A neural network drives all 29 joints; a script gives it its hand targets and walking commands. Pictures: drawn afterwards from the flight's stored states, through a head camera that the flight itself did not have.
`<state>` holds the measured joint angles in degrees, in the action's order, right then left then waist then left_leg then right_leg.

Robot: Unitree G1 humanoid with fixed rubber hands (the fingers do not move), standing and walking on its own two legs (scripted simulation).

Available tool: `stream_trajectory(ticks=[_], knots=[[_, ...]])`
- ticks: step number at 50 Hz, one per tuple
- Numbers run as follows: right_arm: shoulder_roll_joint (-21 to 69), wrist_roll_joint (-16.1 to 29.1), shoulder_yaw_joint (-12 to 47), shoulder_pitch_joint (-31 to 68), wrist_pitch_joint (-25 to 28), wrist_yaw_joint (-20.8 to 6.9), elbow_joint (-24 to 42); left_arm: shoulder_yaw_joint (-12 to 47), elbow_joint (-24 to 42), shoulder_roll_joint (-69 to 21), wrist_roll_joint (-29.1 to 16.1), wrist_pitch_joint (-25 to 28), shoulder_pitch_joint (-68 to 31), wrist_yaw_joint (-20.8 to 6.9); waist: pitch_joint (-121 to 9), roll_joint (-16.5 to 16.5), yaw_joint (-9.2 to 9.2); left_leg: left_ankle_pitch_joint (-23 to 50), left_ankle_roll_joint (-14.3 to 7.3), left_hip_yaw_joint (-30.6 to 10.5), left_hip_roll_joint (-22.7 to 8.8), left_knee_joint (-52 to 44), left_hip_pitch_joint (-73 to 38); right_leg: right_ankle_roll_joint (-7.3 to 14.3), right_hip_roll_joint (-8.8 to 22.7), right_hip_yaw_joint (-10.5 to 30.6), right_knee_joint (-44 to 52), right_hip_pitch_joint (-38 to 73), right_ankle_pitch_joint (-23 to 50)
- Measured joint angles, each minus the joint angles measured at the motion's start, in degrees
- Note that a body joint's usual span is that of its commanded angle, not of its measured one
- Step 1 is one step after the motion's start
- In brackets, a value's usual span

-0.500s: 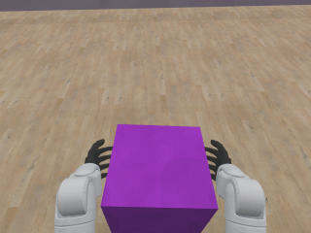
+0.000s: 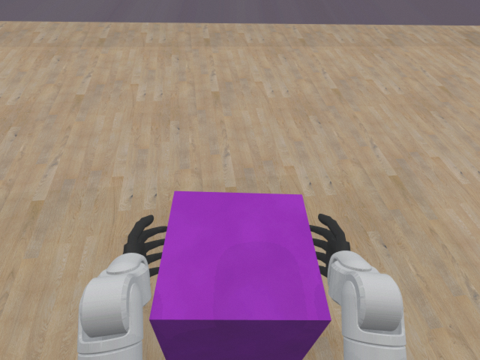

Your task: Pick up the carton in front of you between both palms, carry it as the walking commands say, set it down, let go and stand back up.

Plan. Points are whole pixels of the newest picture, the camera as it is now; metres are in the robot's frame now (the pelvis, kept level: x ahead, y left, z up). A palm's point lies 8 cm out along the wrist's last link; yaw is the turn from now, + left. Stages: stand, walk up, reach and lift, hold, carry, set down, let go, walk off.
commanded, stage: carry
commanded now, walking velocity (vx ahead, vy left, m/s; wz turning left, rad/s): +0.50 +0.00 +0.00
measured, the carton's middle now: (235, 286) +0.27 +0.00 -0.01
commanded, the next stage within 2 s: none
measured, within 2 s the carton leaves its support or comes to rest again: neither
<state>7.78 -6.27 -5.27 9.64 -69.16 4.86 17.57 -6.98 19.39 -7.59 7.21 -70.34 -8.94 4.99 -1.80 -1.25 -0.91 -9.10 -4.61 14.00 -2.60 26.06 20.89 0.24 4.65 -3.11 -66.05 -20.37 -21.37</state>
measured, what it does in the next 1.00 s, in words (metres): walks ahead: right foot, then left foot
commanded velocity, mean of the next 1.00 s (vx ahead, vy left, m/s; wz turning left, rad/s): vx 0.10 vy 0.00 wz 0.00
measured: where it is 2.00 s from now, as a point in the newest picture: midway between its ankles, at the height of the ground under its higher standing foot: (225, 327)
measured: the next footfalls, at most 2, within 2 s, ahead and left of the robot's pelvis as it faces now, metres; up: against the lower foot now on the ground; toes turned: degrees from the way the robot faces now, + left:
right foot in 0.36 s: +0.43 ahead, -0.11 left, +0.00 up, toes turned +3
left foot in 0.68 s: +0.45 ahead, +0.11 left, +0.00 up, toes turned -4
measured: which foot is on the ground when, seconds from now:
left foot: down 0.00-0.38, up 0.40-0.66, down 0.68-1.00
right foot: up 0.00-0.34, down 0.36-1.00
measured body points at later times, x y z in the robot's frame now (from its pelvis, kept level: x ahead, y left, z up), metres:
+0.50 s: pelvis +0.31 -0.04 +0.00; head +0.35 -0.05 +0.45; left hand +0.59 +0.13 +0.06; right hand +0.61 -0.17 +0.05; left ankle +0.19 +0.08 -0.68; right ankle +0.40 -0.10 -0.74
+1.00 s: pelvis +0.45 +0.00 +0.00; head +0.44 +0.01 +0.45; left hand +0.72 +0.17 +0.08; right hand +0.74 -0.13 +0.08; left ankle +0.41 +0.11 -0.74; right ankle +0.40 -0.11 -0.74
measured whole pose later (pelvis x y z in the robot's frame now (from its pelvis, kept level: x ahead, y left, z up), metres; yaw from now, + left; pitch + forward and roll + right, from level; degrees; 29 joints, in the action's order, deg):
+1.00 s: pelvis +0.45 +0.00 +0.00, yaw +2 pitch +4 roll +0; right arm 7.8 -7.1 -6.2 10.4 -69.6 4.5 16.5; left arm -6.9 17.0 -7.7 7.7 -70.0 -10.1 4.8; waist -7.2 -0.7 0.3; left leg -17.7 0.1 9.6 -3.5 29.4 14.9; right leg -0.7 4.2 -10.9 -29.2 -12.5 -19.6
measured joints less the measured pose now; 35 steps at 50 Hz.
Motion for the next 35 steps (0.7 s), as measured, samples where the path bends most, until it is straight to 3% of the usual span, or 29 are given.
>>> stream_trajectory(ticks=[7, 11, 15, 17, 20, 22, 23, 29, 34, 35], knots=[[-0.29, 0.71, -0.14, -2.52, 1.95, -0.12, 3.08, 2.27, 1.41, 0.08, 0.12, 2.23, 1.31, 0.01, 0.08, 0.76, 0.35, -1.36, 1.21, -1.61, 0.42, -11.05, -11.74, -0.93, 1.82, -2.01, 13.15, -13.50, 9.97], [-0.31, 0.97, 0.23, -2.67, 1.76, -0.20, 5.31, 2.55, 4.18, 0.13, -0.20, 1.84, 1.77, 0.26, -1.18, 0.67, 0.83, -4.44, 2.57, -2.12, 0.73, -14.18, -18.29, -1.44, 1.94, -3.85, 24.76, -14.96, 14.97], [-0.25, 0.59, 0.66, -1.91, 0.68, -0.28, 6.38, 1.95, 5.74, 0.11, -0.50, 0.71, 1.38, 0.31, -2.13, 0.73, 1.13, -9.59, 4.69, -2.38, 0.59, -14.26, -24.47, -0.61, 0.20, -6.95, 35.24, -12.55, 20.71], [-0.20, 0.24, 0.55, -1.43, -0.06, -0.30, 6.50, 1.59, 5.48, 0.05, -0.68, 0.16, 0.70, 0.31, -2.07, 1.00, 1.13, -14.10, 6.09, -2.87, -0.17, -9.93, -26.19, -0.23, -1.44, -9.22, 40.42, -8.88, 24.46], [-0.08, -0.06, -1.51, 0.35, -0.63, -0.42, 4.85, 1.41, 1.86, -0.24, -0.54, 0.82, -1.53, 0.30, -0.89, 3.51, 1.57, -18.20, 7.25, -6.21, -2.79, 12.33, -18.77, 5.10, -3.04, -11.25, 38.87, -6.00, 17.59], [0.02, -0.35, -2.36, 0.92, -0.63, -0.44, 3.67, 1.00, -0.44, -0.46, -0.59, 1.31, -2.65, 0.28, 0.88, 3.84, 1.42, -20.06, 7.01, -9.89, -1.14, 27.46, -10.30, 5.00, -2.65, -11.44, 39.22, -4.57, 16.17], [0.00, -0.46, -2.32, 0.84, -0.60, -0.45, 3.39, 0.92, -0.85, -0.48, -0.64, 1.42, -2.60, 0.27, 1.60, 3.76, 1.28, -19.91, 6.63, -10.44, -0.60, 30.39, -7.08, 4.76, -2.52, -11.44, 40.54, -3.38, 16.28], [0.04, -0.57, -0.76, 0.72, 0.42, -0.37, 4.74, 0.64, 1.91, -0.21, -1.24, 2.65, -0.94, 0.14, 3.62, 3.38, 1.01, -15.40, 6.35, -9.34, -1.00, 12.02, -0.06, 4.35, -2.69, -10.50, 46.88, 2.67, 15.90], [-0.01, -0.58, -0.04, 0.16, 0.09, -0.02, 6.83, 1.20, 3.66, -0.11, -1.19, 2.78, -0.22, -0.05, 1.41, 4.21, 0.73, 1.79, 6.56, -6.72, -2.87, -2.25, -2.70, 2.88, -3.58, -10.10, 43.29, 5.56, 10.68], [-0.05, -0.63, 0.12, -0.13, 0.05, 0.03, 6.41, 1.14, 3.26, -0.08, -1.07, 2.57, -0.14, -0.16, 0.45, 3.53, 0.75, 2.21, 6.18, -6.36, -2.76, -1.75, -3.37, 2.49, -3.25, -9.84, 42.06, 6.03, 9.20]])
